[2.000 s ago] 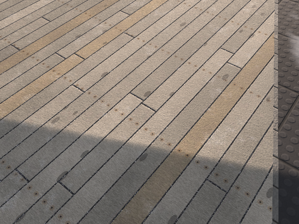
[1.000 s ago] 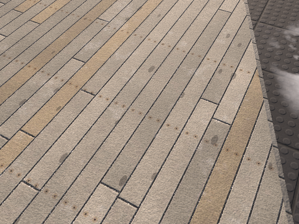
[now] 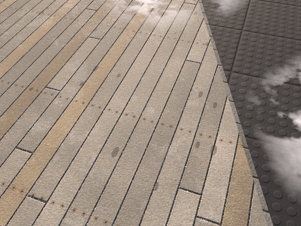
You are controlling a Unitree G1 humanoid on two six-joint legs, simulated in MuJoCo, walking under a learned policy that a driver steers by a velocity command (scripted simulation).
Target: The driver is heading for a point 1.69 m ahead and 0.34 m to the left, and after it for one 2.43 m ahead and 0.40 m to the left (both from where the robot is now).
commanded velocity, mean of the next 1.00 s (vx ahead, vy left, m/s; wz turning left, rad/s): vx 0.50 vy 0.00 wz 0.41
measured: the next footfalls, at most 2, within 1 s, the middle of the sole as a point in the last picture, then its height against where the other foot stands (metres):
left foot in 0.28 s outside the picture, level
right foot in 0.76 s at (155, 197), level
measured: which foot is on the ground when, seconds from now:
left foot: up 0.00-0.26, down 0.28-0.76, up 0.78-1.00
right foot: down 0.00-0.26, up 0.28-0.74, down 0.76-1.00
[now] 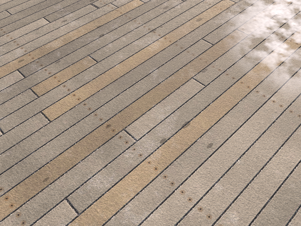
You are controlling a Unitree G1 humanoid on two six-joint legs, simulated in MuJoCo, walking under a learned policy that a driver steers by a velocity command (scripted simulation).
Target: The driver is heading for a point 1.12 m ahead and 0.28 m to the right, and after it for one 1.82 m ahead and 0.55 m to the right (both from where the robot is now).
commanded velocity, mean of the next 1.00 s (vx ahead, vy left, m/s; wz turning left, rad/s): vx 0.50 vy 0.00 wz -0.36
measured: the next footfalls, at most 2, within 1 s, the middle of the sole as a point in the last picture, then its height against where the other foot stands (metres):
left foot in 0.28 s outside the picture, level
right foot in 0.80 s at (201, 213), level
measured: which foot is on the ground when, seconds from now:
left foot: up 0.00-0.26, down 0.28-0.78, up 0.80-1.00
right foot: down 0.00-0.28, up 0.30-0.78, down 0.80-1.00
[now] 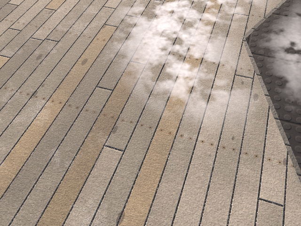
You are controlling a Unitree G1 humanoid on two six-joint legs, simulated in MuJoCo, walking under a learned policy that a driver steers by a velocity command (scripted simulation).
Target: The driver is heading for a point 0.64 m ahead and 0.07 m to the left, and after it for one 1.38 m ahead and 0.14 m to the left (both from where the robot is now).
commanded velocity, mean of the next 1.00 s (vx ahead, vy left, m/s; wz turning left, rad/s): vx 0.50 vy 0.00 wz -0.08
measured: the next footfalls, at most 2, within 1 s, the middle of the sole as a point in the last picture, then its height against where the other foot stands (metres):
left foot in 0.28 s outside the picture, level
right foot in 0.78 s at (199, 195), level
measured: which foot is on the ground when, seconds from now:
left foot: up 0.00-0.26, down 0.28-0.78, up 0.80-1.00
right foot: down 0.00-0.30, up 0.32-0.76, down 0.78-1.00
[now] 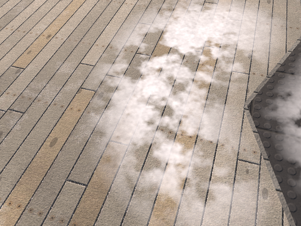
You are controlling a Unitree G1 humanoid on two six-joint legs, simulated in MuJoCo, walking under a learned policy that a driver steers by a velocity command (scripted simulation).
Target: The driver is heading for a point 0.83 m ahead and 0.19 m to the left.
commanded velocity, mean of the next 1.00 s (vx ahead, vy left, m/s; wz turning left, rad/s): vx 0.50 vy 0.00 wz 0.44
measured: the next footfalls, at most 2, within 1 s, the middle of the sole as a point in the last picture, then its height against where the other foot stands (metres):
left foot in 0.30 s outside the picture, level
right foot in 0.80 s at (148, 190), level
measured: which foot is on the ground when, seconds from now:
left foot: up 0.00-0.28, down 0.30-0.82, up 0.84-1.00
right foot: down 0.00-0.32, up 0.34-0.78, down 0.80-1.00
